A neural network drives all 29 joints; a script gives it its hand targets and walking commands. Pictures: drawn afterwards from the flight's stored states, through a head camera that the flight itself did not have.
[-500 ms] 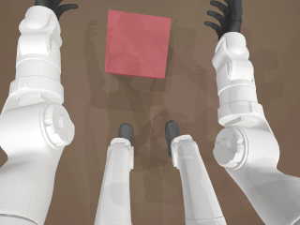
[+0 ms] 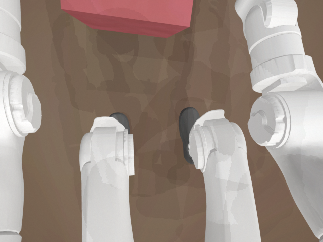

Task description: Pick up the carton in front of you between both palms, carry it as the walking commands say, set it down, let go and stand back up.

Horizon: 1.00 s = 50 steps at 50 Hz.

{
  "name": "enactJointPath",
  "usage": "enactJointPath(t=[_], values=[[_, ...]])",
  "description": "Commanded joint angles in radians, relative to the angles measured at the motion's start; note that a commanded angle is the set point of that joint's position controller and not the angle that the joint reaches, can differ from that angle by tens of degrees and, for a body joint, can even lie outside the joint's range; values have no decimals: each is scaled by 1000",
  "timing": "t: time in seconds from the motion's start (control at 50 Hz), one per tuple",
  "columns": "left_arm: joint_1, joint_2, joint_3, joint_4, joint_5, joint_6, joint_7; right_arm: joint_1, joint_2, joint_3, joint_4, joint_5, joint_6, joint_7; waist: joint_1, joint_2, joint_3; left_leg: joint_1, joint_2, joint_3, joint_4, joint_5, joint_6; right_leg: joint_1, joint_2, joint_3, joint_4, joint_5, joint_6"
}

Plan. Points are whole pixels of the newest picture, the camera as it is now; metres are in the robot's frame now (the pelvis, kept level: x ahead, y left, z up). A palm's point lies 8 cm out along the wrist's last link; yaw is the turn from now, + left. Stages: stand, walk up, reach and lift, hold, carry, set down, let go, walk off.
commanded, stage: reach and lift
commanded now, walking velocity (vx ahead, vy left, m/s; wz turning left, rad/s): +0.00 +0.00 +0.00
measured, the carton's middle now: out of the picture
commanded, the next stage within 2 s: none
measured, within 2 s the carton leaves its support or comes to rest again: leaves its support in 1.06 s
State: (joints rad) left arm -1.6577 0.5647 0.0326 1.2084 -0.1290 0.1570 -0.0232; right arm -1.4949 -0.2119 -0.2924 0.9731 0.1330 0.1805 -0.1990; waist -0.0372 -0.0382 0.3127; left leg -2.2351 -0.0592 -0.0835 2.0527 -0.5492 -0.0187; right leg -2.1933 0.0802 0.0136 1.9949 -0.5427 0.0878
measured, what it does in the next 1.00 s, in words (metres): stands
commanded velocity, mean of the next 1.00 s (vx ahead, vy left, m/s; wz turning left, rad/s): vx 0.00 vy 0.00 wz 0.00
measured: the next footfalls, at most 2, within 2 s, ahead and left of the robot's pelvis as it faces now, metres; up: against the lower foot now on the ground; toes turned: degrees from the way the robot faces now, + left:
none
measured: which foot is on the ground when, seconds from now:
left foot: down 0.00-1.00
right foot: down 0.00-1.00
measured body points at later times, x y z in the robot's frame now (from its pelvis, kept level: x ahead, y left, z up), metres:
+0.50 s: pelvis +0.01 +0.00 -0.05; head +0.39 +0.05 +0.17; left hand +0.60 +0.23 -0.22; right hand +0.58 -0.12 -0.22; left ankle +0.10 +0.12 -0.38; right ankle +0.12 -0.13 -0.38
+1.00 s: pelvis +0.01 +0.01 -0.05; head +0.39 +0.06 +0.18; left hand +0.59 +0.21 -0.22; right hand +0.58 -0.10 -0.22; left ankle +0.10 +0.12 -0.38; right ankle +0.12 -0.13 -0.38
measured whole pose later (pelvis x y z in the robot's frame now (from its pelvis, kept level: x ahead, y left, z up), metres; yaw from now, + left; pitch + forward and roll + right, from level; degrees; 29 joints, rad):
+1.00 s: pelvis +0.01 +0.01 -0.05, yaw +0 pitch +35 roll -4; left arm -1.62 0.41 0.09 1.11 -0.04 0.23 -0.03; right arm -1.50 -0.15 -0.41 0.94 0.02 0.22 -0.16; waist 0.01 -0.05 0.43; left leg -2.24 -0.02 -0.03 2.26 -0.64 0.03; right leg -2.21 0.10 0.04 2.21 -0.62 0.10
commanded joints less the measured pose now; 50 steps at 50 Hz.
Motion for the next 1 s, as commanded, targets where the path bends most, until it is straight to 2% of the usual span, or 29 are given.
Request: enactJointPath(t=[0.0, 0.06, 0.14, 0.24, 0.32, 0.42, 0.5, 0.58, 0.62, 0.68, 0.7, 0.74, 0.76, 0.8, 0.84, 0.9, 0.98], values=[[-361, 123, -16, -49, -11, -22, -5, -301, -129, -8, -42, -3, -27, 10, -10, 168, -1210, 689, 61, 65, -150, 218, -6, 542, -17, -123, -66, 196, -13], [-389, 121, -20, -28, -15, -36, -7, -334, -147, -8, -5, -8, -47, 20, -5, 153, -1125, 624, 63, 55, -108, 217, -6, 528, -22, -114, -18, 202, -17], [-410, 143, -19, -39, -35, -64, -3, -368, -156, 16, 4, -11, -78, 22, 9, 84, -1106, 609, 58, 43, -54, 303, 6, 582, -19, -106, 50, 301, -12], [-375, 122, -36, -39, -45, -85, 20, -354, -148, 55, -23, 33, -103, 24, 29, 96, -1170, 712, 55, 42, 0, 442, 8, 579, -9, -113, 103, 404, -14], [-367, 100, -54, -91, -68, -87, 32, -309, -138, 72, -43, 51, -108, 11, 20, 115, -1268, 785, 49, 54, 20, 505, 4, 608, -1, -121, 111, 454, -20], [-320, 66, -48, -37, -53, -70, 25, -267, -114, 45, 8, 24, -96, 8, 4, 122, -1123, 692, 49, 54, 5, 394, 0, 541, 3, -119, 89, 358, -23], [-324, 60, -30, -17, -31, -71, 16, -285, -102, 25, 20, 2, -95, 13, 9, 111, -1040, 592, 50, 60, -10, 310, 2, 550, 5, -107, 80, 316, -23], [-369, 12, -56, -22, -43, -71, 5, -339, -46, 47, 2, 10, -92, 18, 21, 100, -1021, 562, 47, 67, -25, 258, 9, 594, 11, -100, 70, 296, -26], [-402, -55, -73, -26, -46, -67, -6, -376, 17, 60, -6, 9, -88, 27, 29, 94, -1008, 566, 43, 68, -29, 238, 13, 612, 17, -97, 66, 284, -28], [-440, -239, -82, -18, -22, -43, -50, -418, 137, 29, -12, -63, -73, 54, -5, 101, -962, 570, 26, 64, -23, 212, 7, 632, 29, -99, 63, 255, -31], [-493, -464, -127, -46, -21, -28, -93, -486, 350, 70, -39, -73, -63, 96, -8, 111, -941, 570, 10, 63, -25, 222, 11, 632, 42, -96, 66, 262, -42], [-491, -767, -131, -58, 13, 0, -184, -559, 637, 96, -49, -109, -29, 188, 3, 104, -888, 537, -9, 63, -19, 235, 20, 567, 64, -110, 90, 248, -43], [-460, -879, -117, -61, 26, 14, -223, -572, 736, 101, -58, -118, -9, 228, 12, 96, -869, 516, -14, 72, -16, 236, 26, 539, 70, -117, 91, 234, -46], [-394, -1004, -85, -88, 41, 36, -270, -560, 848, 107, -76, -123, 15, 281, 25, 74, -852, 478, -22, 88, -14, 245, 35, 502, 72, -126, 94, 227, -52], [-355, -1055, -71, -119, 45, 48, -287, -541, 899, 120, -88, -109, 25, 305, 39, 56, -856, 464, -22, 94, -10, 277, 39, 480, 71, -127, 100, 250, -54], [-353, -1094, -101, -182, 26, 56, -287, -553, 943, 168, -121, -62, 28, 313, 52, 55, -932, 518, -20, 89, -4, 346, 40, 462, 70, -124, 111, 299, -59], [-403, -1161, -189, -332, -27, 60, -260, -610, 1010, 276, -193, 33, 26, 300, 73, 78, -1211, 729, -26, 91, 8, 518, 33, 480, 77, -133, 119, 390, -62]])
